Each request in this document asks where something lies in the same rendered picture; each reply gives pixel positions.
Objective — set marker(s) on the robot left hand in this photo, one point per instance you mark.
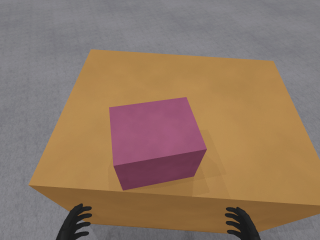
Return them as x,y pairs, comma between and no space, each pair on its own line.
70,226

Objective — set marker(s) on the robot right hand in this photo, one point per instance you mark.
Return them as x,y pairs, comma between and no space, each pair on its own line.
246,226

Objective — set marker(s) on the carton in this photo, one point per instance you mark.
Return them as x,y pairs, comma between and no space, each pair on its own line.
155,142

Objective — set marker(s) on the pedestal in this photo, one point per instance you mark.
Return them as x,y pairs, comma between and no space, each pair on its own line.
259,156

